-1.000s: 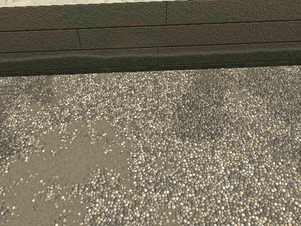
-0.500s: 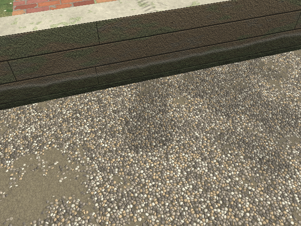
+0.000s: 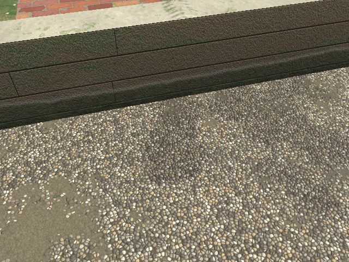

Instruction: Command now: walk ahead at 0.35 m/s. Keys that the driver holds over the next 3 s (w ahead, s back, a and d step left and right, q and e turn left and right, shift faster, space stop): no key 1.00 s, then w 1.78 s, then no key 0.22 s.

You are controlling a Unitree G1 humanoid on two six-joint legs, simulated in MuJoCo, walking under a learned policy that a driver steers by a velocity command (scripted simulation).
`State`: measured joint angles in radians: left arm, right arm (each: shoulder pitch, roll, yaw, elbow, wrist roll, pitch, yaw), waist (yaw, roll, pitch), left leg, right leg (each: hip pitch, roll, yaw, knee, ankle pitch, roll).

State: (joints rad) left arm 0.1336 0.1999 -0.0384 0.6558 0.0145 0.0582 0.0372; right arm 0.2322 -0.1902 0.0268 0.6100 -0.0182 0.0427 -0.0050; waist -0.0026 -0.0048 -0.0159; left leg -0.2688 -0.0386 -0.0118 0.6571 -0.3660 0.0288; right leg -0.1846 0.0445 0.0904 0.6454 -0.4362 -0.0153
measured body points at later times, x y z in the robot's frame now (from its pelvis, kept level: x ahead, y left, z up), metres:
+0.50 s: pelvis +0.01 -0.02 +0.02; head +0.02 -0.02 +0.47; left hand +0.14 +0.20 -0.10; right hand +0.15 -0.24 -0.09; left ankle -0.01 +0.11 -0.72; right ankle -0.05 -0.12 -0.72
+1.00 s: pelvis +0.01 -0.02 +0.02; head +0.01 -0.02 +0.47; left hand +0.13 +0.21 -0.10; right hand +0.11 -0.25 -0.10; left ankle -0.01 +0.11 -0.72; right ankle -0.05 -0.12 -0.72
